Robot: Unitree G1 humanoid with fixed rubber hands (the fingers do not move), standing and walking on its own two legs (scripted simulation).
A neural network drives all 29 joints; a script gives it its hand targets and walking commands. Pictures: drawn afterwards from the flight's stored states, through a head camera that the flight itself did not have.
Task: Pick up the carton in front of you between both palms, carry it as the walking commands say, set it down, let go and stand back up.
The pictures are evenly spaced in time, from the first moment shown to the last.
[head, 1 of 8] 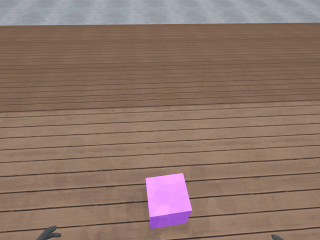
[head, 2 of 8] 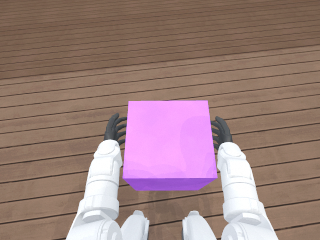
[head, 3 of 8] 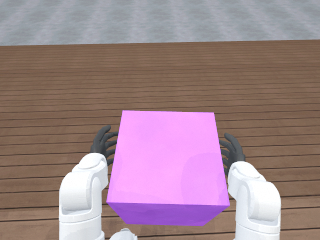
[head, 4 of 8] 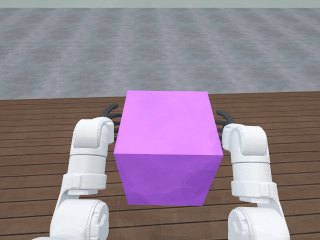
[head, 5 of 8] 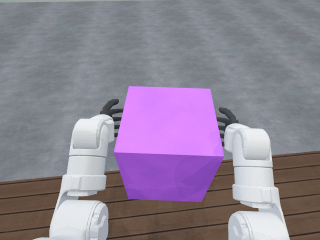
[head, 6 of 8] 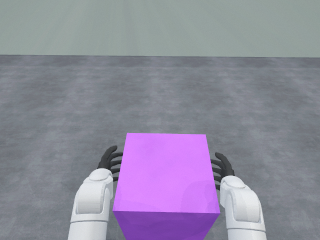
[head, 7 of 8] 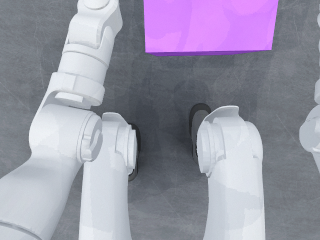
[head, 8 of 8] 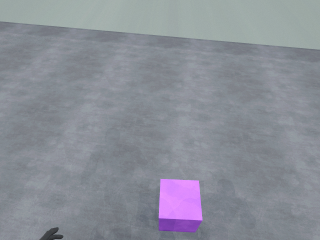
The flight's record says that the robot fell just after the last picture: no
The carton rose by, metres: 0.68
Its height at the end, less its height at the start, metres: -0.51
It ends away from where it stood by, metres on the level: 5.53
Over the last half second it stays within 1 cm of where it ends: yes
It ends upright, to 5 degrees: yes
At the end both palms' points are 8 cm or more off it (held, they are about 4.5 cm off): yes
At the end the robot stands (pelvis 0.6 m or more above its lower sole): yes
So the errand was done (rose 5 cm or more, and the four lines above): yes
